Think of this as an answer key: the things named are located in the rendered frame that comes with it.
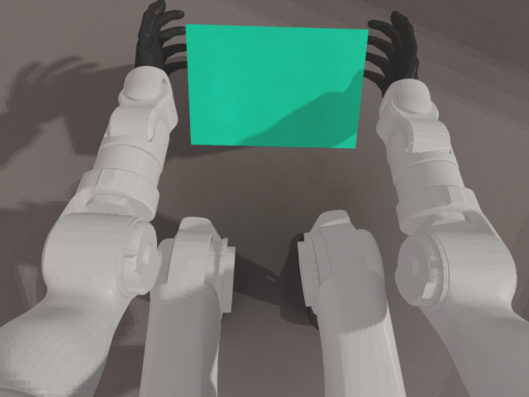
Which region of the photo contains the right robot shin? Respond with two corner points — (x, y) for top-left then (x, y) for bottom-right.
(309, 210), (385, 315)

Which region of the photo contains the robot right upper arm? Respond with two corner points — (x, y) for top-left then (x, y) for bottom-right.
(394, 230), (529, 397)

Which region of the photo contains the carton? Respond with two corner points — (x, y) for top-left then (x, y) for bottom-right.
(186, 24), (369, 149)

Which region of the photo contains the right robot forearm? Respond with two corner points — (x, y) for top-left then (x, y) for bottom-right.
(376, 79), (517, 294)

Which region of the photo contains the robot right hand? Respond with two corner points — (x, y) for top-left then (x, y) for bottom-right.
(364, 11), (419, 98)

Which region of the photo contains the left robot forearm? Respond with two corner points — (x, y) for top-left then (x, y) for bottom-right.
(41, 66), (178, 284)

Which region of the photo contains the right robot thigh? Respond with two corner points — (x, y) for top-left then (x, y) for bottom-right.
(298, 222), (406, 397)

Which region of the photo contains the robot left hand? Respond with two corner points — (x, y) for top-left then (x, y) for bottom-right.
(135, 0), (188, 77)

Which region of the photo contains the robot left upper arm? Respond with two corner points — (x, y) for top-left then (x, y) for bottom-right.
(0, 213), (160, 397)

